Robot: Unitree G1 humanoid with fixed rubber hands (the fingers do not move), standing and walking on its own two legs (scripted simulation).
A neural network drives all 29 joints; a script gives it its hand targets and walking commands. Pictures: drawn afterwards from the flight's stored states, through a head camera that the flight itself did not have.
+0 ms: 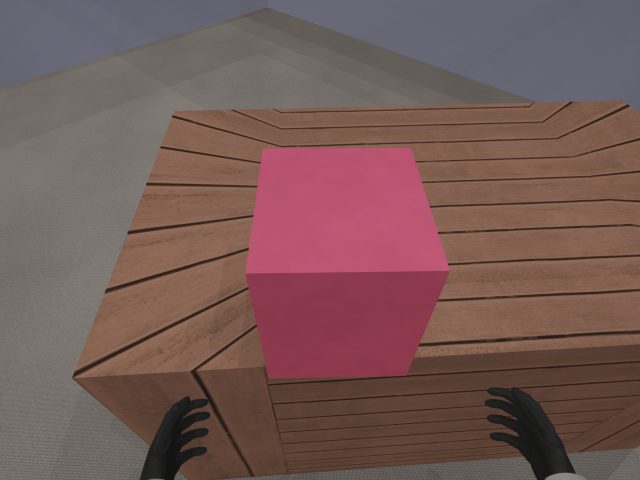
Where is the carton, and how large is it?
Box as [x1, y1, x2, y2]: [245, 148, 449, 378]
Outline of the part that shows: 263,149 245,273 269,378 405,375 449,271 411,149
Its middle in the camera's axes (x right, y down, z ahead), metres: +0.02 +0.04 +0.54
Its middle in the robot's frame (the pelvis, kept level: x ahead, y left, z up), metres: +0.38 +0.02 +0.05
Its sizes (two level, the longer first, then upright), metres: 0.210 0.200 0.250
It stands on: a pedestal, 0.71 m high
